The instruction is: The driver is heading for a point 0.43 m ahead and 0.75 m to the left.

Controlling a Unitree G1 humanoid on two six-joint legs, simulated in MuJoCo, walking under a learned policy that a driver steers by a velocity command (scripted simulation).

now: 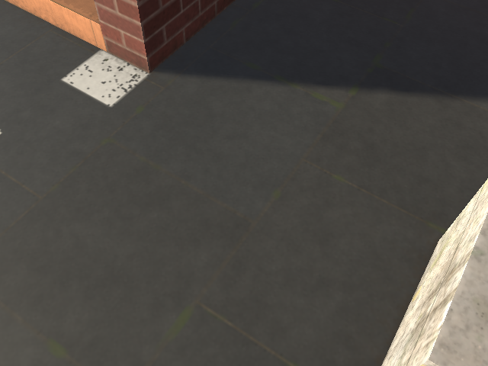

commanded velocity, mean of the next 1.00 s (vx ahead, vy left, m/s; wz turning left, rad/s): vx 0.05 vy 0.00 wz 0.60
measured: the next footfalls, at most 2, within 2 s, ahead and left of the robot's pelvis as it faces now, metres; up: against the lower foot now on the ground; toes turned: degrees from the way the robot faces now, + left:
right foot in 0.22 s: +0.11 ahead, -0.15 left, +0.00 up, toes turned +13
left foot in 0.62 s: +0.00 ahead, +0.12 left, +0.00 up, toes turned +24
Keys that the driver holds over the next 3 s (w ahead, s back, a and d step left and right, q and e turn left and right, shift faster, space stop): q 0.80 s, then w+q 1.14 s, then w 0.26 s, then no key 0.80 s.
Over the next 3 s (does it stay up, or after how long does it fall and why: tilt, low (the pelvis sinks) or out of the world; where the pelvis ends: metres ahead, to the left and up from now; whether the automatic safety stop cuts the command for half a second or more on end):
stays up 0.40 0.72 0.00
